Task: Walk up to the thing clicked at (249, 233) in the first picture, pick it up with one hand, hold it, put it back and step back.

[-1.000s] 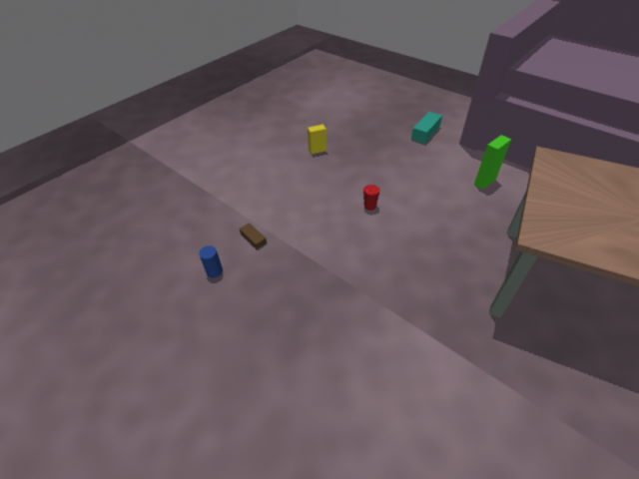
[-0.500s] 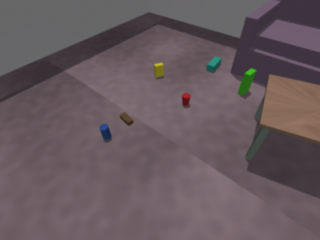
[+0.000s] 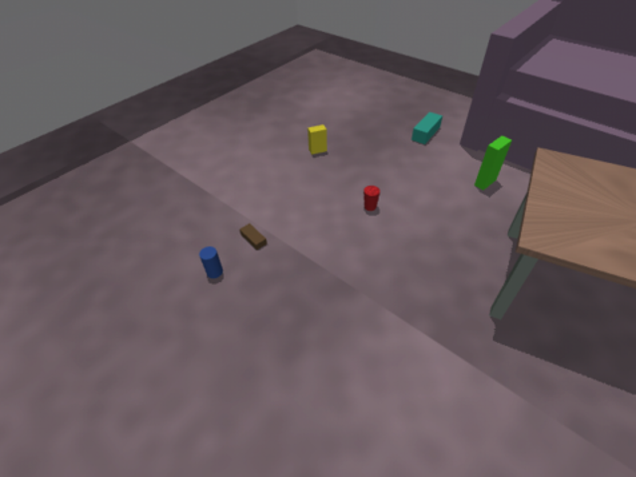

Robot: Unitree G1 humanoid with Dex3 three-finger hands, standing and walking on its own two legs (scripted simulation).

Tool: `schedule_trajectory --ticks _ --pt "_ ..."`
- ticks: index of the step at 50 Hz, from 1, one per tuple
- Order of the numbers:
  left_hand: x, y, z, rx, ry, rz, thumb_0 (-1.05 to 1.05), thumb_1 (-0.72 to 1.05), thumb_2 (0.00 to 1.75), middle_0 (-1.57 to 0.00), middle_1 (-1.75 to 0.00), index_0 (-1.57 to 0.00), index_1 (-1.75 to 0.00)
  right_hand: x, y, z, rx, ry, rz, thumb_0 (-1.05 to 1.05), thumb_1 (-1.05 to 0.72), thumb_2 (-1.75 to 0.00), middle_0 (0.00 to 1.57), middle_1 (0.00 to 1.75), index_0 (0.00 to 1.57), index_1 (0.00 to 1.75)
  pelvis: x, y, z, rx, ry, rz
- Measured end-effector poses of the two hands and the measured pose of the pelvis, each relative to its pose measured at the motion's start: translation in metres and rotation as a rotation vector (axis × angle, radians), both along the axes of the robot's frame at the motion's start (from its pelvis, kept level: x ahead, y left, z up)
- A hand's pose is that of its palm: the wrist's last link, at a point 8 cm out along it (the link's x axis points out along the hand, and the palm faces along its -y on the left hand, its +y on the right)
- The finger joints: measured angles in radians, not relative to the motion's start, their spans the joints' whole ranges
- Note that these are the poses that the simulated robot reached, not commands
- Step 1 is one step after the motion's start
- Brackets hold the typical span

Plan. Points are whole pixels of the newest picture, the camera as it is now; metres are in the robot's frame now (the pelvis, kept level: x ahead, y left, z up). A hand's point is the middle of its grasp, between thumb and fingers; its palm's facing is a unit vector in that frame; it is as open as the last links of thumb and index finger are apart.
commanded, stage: stand
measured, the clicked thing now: (253, 236) +1.21 +0.33 -0.77
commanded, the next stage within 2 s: walk up in 0.12 s
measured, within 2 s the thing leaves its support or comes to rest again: neither
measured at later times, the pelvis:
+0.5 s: pelvis -0.02 -0.04 -0.01, yaw +21 degrees
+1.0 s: pelvis +0.00 -0.06 -0.04, yaw +43 degrees
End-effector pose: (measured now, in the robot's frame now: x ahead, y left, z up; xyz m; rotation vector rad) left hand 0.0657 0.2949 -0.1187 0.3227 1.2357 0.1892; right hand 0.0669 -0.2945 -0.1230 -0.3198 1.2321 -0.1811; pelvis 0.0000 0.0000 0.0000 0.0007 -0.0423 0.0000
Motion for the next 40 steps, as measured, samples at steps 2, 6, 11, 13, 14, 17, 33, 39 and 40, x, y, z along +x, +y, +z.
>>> schedule_trajectory --ticks 2,6,11,13,14,17,33,39,40 --pt "0.000 0.000 0.000 0.000 0.000 -0.001 0.01 0.91 0.90 -0.20 -0.30 -0.21 -0.30 0.000 0.000 0.000 0.000 0.001 -0.001 0.00 -0.90 -0.90 0.20 0.30 0.20 0.30 0.000 0.000 0.000 0.000 0.000 0.000" --pt "0.001 -0.001 0.000 -0.001 0.000 0.000 0.01 0.91 0.90 -0.20 -0.30 -0.21 -0.30 0.000 -0.001 0.001 -0.003 0.000 -0.002 0.00 -0.90 -0.90 0.20 0.30 0.20 0.30 0.001 0.000 0.000 0.000 -0.001 0.000" --pt "0.009 0.008 0.000 0.004 -0.090 0.087 0.01 0.91 0.90 -0.20 -0.30 -0.21 -0.30 -0.001 -0.010 -0.001 -0.020 0.027 0.061 0.00 -0.90 -0.90 0.20 0.30 0.20 0.30 -0.009 -0.009 -0.007 0.013 0.014 0.099" --pt "0.010 0.009 0.004 0.017 -0.138 0.121 0.01 0.91 0.90 -0.20 -0.30 -0.21 -0.30 0.000 -0.019 -0.002 -0.038 0.053 0.101 0.00 -0.90 -0.90 0.21 0.30 0.20 0.30 -0.013 -0.017 -0.010 0.014 0.021 0.150" --pt "0.008 0.009 0.006 0.025 -0.161 0.134 0.01 0.91 0.90 -0.20 -0.30 -0.21 -0.30 0.002 -0.024 -0.003 -0.047 0.064 0.122 0.00 -0.90 -0.90 0.21 0.30 0.20 0.30 -0.014 -0.021 -0.012 0.014 0.024 0.171" --pt "-0.007 0.007 0.011 0.050 -0.193 0.165 0.01 0.91 0.90 -0.20 -0.30 -0.21 -0.30 0.018 -0.038 -0.004 -0.080 0.072 0.173 0.00 -0.90 -0.90 0.21 0.30 0.20 0.30 -0.017 -0.030 -0.015 0.009 0.023 0.228" --pt "-0.128 -0.004 -0.026 -0.014 -0.140 0.426 0.01 0.91 0.90 -0.20 -0.30 -0.21 -0.30 0.144 0.015 0.019 -0.128 -0.143 0.549 0.00 -0.90 -0.90 0.20 0.30 0.20 0.30 -0.013 -0.022 -0.034 0.033 0.010 0.474" --pt "-0.162 -0.012 -0.026 -0.003 -0.102 0.513 0.01 0.91 0.90 -0.20 -0.30 -0.20 -0.30 0.166 0.038 0.025 -0.118 -0.196 0.637 0.00 -0.90 -0.90 0.20 0.30 0.20 0.30 -0.011 -0.027 -0.032 0.018 0.006 0.571" --pt "-0.167 -0.015 -0.024 0.001 -0.102 0.527 0.01 0.91 0.90 -0.20 -0.30 -0.20 -0.30 0.171 0.041 0.025 -0.112 -0.200 0.654 0.00 -0.90 -0.90 0.20 0.30 0.20 0.30 -0.010 -0.029 -0.031 0.012 0.008 0.584"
